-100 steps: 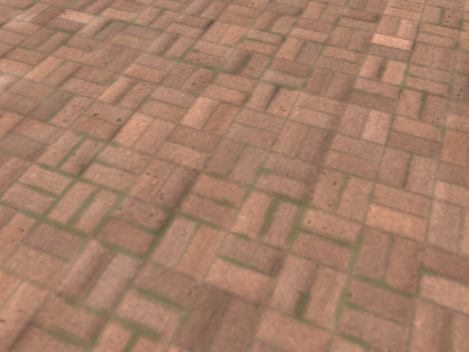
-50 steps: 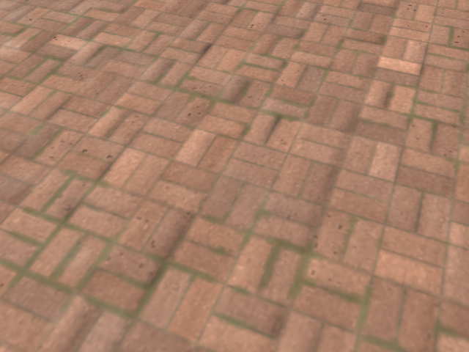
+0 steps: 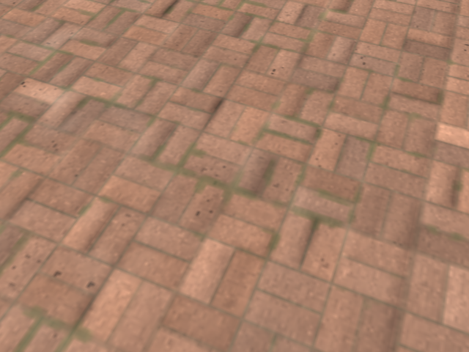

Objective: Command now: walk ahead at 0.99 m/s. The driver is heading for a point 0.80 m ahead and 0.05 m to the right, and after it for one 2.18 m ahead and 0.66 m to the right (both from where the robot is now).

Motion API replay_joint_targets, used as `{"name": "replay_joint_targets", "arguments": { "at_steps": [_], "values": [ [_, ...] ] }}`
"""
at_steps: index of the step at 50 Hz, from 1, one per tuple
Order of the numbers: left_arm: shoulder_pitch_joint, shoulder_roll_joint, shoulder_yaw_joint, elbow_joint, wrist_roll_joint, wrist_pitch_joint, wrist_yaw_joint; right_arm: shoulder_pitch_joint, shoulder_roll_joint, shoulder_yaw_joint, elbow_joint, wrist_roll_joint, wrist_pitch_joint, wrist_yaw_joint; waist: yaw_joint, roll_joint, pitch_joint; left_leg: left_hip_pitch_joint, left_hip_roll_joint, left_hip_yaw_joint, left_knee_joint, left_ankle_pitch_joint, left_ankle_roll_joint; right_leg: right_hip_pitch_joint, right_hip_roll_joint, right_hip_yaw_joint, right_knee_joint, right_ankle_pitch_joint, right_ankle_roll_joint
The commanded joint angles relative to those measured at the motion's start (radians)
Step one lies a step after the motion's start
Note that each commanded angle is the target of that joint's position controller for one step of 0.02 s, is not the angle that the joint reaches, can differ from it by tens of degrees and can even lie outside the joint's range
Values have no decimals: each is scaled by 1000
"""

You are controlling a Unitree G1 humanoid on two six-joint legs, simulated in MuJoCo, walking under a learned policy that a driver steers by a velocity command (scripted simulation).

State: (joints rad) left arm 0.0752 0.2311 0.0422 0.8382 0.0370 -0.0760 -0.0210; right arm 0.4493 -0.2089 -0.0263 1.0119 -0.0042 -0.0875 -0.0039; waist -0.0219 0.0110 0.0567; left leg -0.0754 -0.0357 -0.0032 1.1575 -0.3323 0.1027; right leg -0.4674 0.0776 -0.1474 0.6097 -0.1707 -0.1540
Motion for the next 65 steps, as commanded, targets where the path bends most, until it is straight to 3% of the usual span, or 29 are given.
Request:
{"name": "replay_joint_targets", "arguments": {
  "at_steps": [1, 3, 6, 10, 15, 17, 19, 20, 21, 22, 24, 26, 29, 31, 37, 39, 41, 43, 44, 45, 46, 48, 50, 55, 60, 62, 63, 64, 65],
  "values": [
    [237, 93, 45, 66, 2, -11, 0, -101, -111, -18, -144, 8, -35, 4, 73, 47, -73, -633, 98, -89, 277, 78, 35, 528, -370, 647, -407, -297, -148],
    [228, 45, 22, 99, 1, -31, 12, -98, -60, -5, -153, -29, -2, 26, -10, 31, -12, -534, 141, -102, 182, 82, 10, 314, -283, 483, -449, -234, -87],
    [273, 79, 21, 127, -27, -60, 9, -204, -46, 6, -206, -45, 26, 50, -29, -15, 69, -606, 191, -50, 51, 137, -33, 216, -235, 360, -536, -166, -74],
    [338, 92, 18, 129, -41, -77, -4, -448, -62, 23, -298, -34, 12, 65, 29, 3, 129, -530, 169, 73, -367, 426, -49, 166, -144, 187, -602, 188, -40],
    [434, 172, 21, 162, -39, -76, 14, -533, -103, 23, -328, -22, 3, 58, 55, -55, 64, -433, 57, 150, -622, 511, 13, 526, -210, 122, -567, 817, 7],
    [430, 221, 29, 164, -14, -54, 31, -421, -156, 2, -305, -26, 4, 40, -18, -129, -54, -302, -14, 147, -617, 357, 36, 640, -249, 115, -353, 1141, 22],
    [364, 251, 40, 156, 6, -22, 48, -39, -228, -37, -189, -27, 12, 8, -211, -137, -231, 58, -15, 111, -637, 227, 71, 554, -246, 95, 126, 1087, 30],
    [360, 178, 26, 133, 11, -22, 44, 139, -303, -64, -154, -44, 19, -12, -253, -58, -340, 301, 171, -85, -567, -31, 98, 332, -181, 97, 503, 709, 21],
    [517, 10, -10, 97, -62, -41, 13, 82, -359, -83, -157, -59, 16, 0, -74, 333, -491, 597, 448, -711, -755, -268, 243, -100, 18, 183, 922, -258, 76],
    [415, 123, 5, 85, -56, -51, 24, 1, -288, -83, -166, -43, 20, 19, -103, 128, -415, 536, 406, -785, -884, -305, 228, -249, -35, 256, 951, -212, 37],
    [239, 114, 2, 35, -43, -54, 21, -98, -159, -55, -140, -43, -1, 24, -49, -57, -126, 190, 332, -467, -920, -45, 171, -249, -130, 237, 808, -83, 31],
    [241, 65, -11, 21, -6, -22, 0, -103, -98, -32, -103, -39, -16, 15, 30, -30, -56, -28, 254, -315, -968, -2, 119, -148, -170, 250, 717, -73, 47],
    [152, 39, -25, -28, 10, 8, -26, -61, -111, -30, -71, -7, -41, 16, 55, 17, 47, -132, 214, -205, -1064, 47, 108, -222, -221, 208, 592, -43, 84],
    [30, 51, -33, -76, -2, 9, -33, -40, -129, -33, -73, -11, -53, 23, 32, 10, 95, -147, 174, -66, -1112, 227, 82, -263, -205, 169, 447, 77, 90],
    [-139, 50, -52, -125, -25, -6, -52, 50, -158, -22, -52, 4, -76, 10, -7, 24, 87, 33, 168, 173, -1145, 906, -44, -76, -86, -5, 19, 419, 15],
    [-93, 92, -41, -106, -14, -5, -45, 60, -204, -27, -60, -10, -58, -18, 26, 84, 5, 197, 195, 208, -996, 1297, -78, -27, -5, -52, 4, 319, -8],
    [129, 150, -17, -47, -13, -2, -35, 30, -252, -40, -73, -33, -19, -45, 148, 131, -125, 232, 229, 216, -641, 1516, -95, 187, 65, -51, 9, 186, -39],
    [505, 234, 39, 54, -15, 11, -11, -81, -283, -57, -107, -47, 4, -47, 327, 112, -248, 18, 185, 214, 16, 1179, -78, 551, -1, 98, -64, 44, -118],
    [437, 312, 69, 55, -16, 32, 3, -70, -137, -28, -174, -52, -27, -22, 166, -232, -237, -438, 7, 152, 391, -77, -108, 819, -205, 428, 30, 254, -187],
    [398, 363, 87, 30, -9, 42, 1, -62, -141, -13, -259, 4, -41, -12, 139, -242, -412, -752, -34, -53, 589, -159, -126, 1014, -348, 895, -184, -47, -393],
    [362, 291, 83, 10, -12, 42, 10, -163, -177, -6, -275, -13, -58, -12, 152, -14, -289, -812, 39, -105, 490, -56, -93, 907, -339, 913, -320, -154, -335],
    [309, 195, 61, 38, -20, 32, 18, -223, -158, 0, -297, -38, -59, -4, 45, 107, -61, -714, 108, -98, 265, -11, -92, 540, -259, 747, -382, -37, -245],
    [274, 168, 45, 27, -29, 9, 27, -212, -137, 9, -306, -77, -11, 4, -26, 113, -7, -603, 144, -86, 167, -41, -132, 312, -179, 630, -400, 48, -217],
    [299, 222, 63, -2, -37, -24, 14, -469, -107, 37, -439, -52, 13, 28, 32, 7, 71, -437, 138, 10, -339, 267, -173, 54, -55, 504, -473, 216, -155],
    [368, 256, 83, -1, -48, -14, 10, -521, -147, 29, -478, -27, 7, 18, 95, -56, -15, -303, 54, 5, -623, 417, -125, 303, -84, 532, -353, 522, -61],
    [346, 303, 92, -12, -36, -13, 15, -363, -225, -4, -439, -23, 0, -1, 14, -59, -142, -101, 7, -7, -646, 287, -105, 379, -83, 538, -111, 751, -13],
    [288, 329, 97, -26, -32, -17, 11, -176, -263, -24, -396, -20, -5, -16, -106, -60, -233, 108, 35, -15, -647, 232, -96, 310, -58, 524, 111, 721, 7],
    [245, 250, 75, -56, -28, -28, 8, 47, -333, -53, -358, -40, -7, -38, -200, -5, -357, 356, 188, -148, -612, -23, -70, 157, -14, 471, 414, 492, 17],
    [361, 66, 29, -102, -73, -26, 15, 56, -398, -68, -353, -90, -7, -37, -90, 304, -481, 591, 521, -647, -746, -256, 12, -153, 93, 352, 727, -371, 44]
  ]
}}
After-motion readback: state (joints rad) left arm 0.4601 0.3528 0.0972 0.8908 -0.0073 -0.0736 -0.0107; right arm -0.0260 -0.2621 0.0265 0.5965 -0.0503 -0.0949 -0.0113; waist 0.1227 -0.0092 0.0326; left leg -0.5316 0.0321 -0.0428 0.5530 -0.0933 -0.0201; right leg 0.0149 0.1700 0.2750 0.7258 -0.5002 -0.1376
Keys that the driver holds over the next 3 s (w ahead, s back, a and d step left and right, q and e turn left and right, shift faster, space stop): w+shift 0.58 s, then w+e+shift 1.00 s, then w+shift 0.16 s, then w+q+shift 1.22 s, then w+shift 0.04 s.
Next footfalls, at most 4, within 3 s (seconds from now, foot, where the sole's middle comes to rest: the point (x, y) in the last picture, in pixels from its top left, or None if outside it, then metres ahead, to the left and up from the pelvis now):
0.40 left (200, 301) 0.60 0.11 -0.75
0.86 right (245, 178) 1.04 -0.03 -0.75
1.28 left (235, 91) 1.51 -0.01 -0.75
1.74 right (333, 67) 1.66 -0.44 -0.75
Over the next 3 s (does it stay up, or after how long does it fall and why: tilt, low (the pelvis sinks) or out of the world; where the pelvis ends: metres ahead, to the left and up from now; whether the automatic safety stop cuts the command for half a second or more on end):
stays up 2.48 -0.99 0.00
